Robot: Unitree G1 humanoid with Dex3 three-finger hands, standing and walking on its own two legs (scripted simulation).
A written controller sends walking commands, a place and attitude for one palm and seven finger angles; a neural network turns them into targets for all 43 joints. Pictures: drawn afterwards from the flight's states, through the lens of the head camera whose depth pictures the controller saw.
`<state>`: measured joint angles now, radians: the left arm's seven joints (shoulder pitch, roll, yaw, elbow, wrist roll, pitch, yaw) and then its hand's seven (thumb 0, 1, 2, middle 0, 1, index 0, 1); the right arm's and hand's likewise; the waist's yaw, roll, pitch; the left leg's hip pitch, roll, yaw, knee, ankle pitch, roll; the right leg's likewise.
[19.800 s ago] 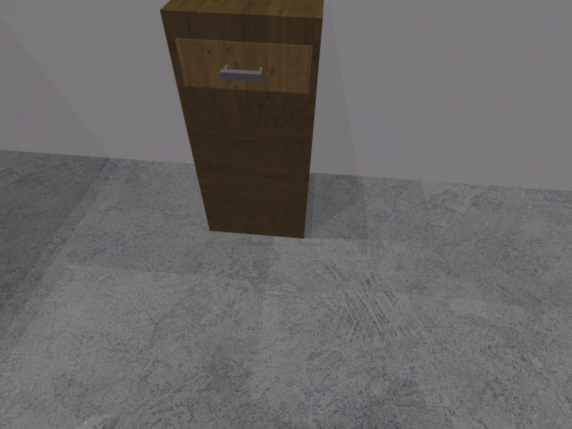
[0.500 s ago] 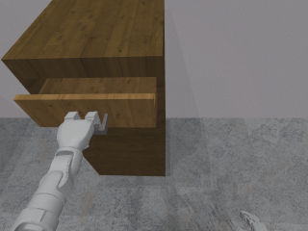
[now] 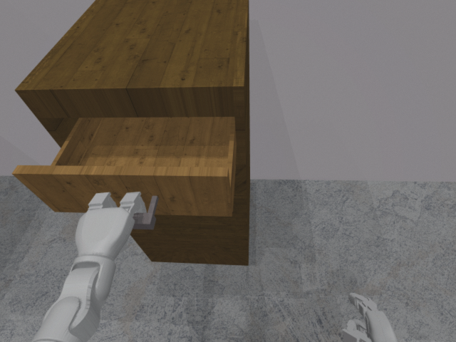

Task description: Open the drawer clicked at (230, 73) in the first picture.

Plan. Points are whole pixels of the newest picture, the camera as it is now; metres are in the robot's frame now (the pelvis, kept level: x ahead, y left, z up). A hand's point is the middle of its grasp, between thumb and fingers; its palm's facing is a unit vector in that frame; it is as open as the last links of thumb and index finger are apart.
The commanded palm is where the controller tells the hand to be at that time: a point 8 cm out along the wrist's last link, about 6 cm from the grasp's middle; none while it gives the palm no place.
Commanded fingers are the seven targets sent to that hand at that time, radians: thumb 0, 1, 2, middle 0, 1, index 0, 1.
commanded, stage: pull the drawer open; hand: left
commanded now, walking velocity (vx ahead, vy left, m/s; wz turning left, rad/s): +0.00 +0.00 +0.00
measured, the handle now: (124, 210) +0.33 +0.23 +0.03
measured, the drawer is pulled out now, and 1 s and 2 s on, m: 0.15 0.27 0.30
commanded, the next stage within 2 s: open the thumb to release the handle in 1.44 s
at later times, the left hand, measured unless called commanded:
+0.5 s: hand (108, 278) +0.21 +0.23 +0.01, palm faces -0.03 -0.07 -1.00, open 5.7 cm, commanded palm +0.19 +0.23 +0.07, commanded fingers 0.00 0.90 0.90 -0.40 -1.35 -0.40 -1.35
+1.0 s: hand (97, 315) +0.16 +0.23 +0.01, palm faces -0.03 -0.08 -1.00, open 5.7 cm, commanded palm +0.12 +0.23 +0.07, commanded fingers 0.00 0.90 0.90 -0.40 -1.35 -0.40 -1.35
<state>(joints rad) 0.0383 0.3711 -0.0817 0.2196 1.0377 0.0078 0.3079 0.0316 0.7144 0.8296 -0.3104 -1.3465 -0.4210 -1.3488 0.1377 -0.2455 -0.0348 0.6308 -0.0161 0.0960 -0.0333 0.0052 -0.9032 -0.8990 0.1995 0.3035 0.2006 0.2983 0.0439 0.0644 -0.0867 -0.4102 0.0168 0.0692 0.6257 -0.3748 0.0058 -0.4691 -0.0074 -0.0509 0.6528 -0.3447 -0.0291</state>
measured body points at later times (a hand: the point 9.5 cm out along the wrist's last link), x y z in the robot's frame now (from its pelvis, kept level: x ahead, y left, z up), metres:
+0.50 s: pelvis -0.01 +0.00 +0.00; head +0.03 -0.04 +0.44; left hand +0.21 +0.23 +0.06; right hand +0.20 -0.22 -0.11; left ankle -0.04 +0.11 -0.72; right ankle -0.02 -0.10 -0.72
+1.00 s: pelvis -0.01 -0.01 -0.01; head +0.02 -0.04 +0.44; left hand +0.16 +0.23 +0.06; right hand +0.20 -0.22 -0.11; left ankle -0.04 +0.11 -0.72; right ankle -0.02 -0.10 -0.72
